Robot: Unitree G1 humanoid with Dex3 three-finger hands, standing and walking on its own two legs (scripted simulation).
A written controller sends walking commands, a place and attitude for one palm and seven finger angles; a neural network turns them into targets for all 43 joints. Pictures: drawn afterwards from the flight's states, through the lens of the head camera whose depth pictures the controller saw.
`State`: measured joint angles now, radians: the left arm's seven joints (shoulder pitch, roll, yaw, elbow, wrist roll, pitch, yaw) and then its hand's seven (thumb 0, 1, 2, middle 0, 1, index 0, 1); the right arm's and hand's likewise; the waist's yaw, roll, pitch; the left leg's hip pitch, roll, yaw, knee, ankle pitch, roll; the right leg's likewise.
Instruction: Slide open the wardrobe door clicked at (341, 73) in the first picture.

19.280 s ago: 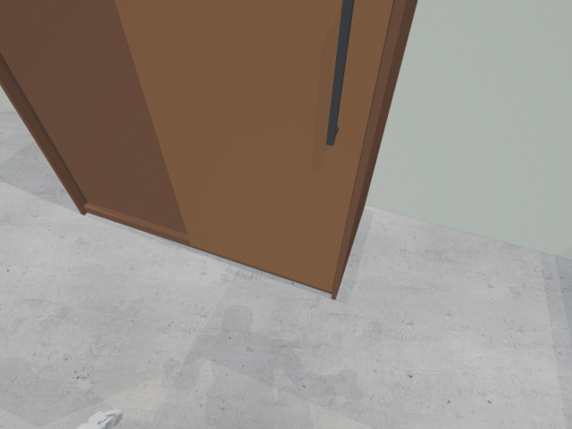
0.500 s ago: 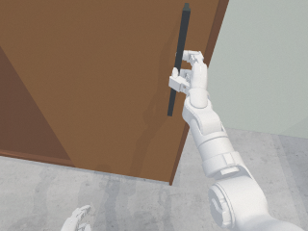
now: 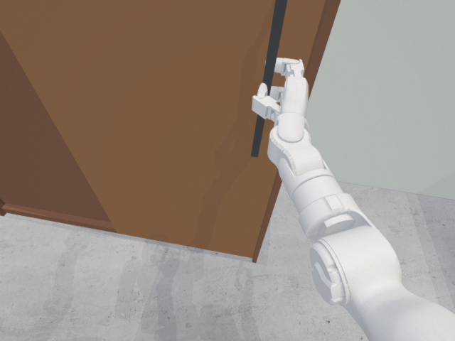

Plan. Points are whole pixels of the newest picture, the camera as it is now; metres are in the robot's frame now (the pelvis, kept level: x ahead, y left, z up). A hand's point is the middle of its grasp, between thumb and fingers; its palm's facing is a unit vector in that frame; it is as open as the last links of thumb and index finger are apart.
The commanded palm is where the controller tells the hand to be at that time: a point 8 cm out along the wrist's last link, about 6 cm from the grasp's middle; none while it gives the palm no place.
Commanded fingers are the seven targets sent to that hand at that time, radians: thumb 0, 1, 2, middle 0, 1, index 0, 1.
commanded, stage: tug the door sideways, standing still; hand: right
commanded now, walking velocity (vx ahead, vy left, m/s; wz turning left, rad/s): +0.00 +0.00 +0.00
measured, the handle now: (266, 88) +0.54 -0.01 +0.17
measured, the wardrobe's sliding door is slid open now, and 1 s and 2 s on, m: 0.00 0.03 0.25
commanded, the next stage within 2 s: step sideways, sliding the door along in 0.06 s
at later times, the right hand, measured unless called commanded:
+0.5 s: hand (264, 105) +0.47 -0.01 +0.18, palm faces -0.09 +0.98 -0.16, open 7.1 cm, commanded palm +0.47 +0.00 +0.19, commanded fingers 0.00 -0.90 -0.90 0.45 1.40 0.45 1.40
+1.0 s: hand (241, 106) +0.48 +0.03 +0.17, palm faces +0.12 +0.98 -0.19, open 7.5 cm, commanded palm +0.46 +0.06 +0.18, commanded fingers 0.00 -0.90 -0.90 0.45 1.40 0.45 1.40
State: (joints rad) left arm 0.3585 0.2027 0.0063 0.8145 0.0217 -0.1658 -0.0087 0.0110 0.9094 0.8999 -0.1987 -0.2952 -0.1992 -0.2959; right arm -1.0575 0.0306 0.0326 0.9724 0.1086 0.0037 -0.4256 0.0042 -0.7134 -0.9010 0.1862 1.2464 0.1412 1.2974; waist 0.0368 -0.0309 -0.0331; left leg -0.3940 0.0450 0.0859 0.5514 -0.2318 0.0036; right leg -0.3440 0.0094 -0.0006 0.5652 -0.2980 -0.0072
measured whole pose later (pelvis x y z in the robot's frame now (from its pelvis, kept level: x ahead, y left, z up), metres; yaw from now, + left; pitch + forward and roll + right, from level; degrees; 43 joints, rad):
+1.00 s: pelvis +0.10 +0.18 -0.03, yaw -16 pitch -2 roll +0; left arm 0.00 0.23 0.04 0.63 -0.05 -0.14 0.03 0.01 0.90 0.90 -0.20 -0.30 -0.20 -0.30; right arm -0.67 -0.11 0.15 0.12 0.03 -0.10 -0.06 -0.11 -0.66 -1.06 0.36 1.37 0.01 1.16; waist -0.08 -0.07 0.28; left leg -0.44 0.11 0.09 0.77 -0.28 -0.03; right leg -0.30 -0.14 0.09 0.88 -0.53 0.04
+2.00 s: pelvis +0.14 +0.23 +0.00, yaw -5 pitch +1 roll +1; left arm -0.01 0.16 0.02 0.55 -0.01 -0.07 -0.03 0.01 0.91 0.90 -0.20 -0.29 -0.20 -0.30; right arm -0.55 -0.07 0.38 0.02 0.00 -0.14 -0.02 -0.08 -0.67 -0.93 0.38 1.28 0.02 1.26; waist -0.05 -0.02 0.24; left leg -0.52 0.01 0.03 0.95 -0.44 0.01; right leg -0.23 -0.14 -0.16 0.57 -0.34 0.05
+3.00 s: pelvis +0.09 +0.53 +0.00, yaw -7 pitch -2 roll +2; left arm 0.08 0.20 0.04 0.63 -0.05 -0.03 -0.03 0.01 0.90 0.90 -0.20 -0.30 -0.20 -0.30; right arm -0.85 -0.11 0.23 0.41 0.07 -0.07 -0.07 -0.05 -0.70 -0.95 0.29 1.33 0.04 1.25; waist -0.13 -0.05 0.26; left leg -0.54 0.07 0.01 0.97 -0.34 0.02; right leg -0.24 -0.22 -0.02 0.55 -0.26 0.11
